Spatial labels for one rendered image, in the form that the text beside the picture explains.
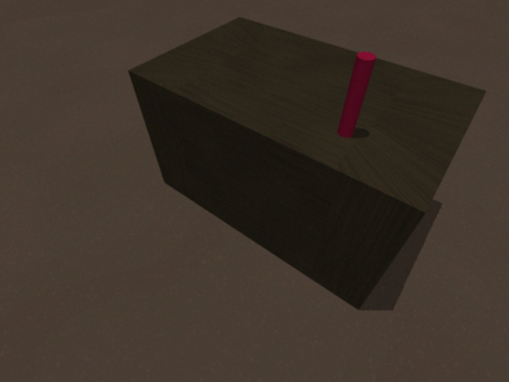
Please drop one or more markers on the can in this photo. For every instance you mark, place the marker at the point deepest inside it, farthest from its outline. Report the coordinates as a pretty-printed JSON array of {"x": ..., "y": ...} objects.
[{"x": 356, "y": 91}]

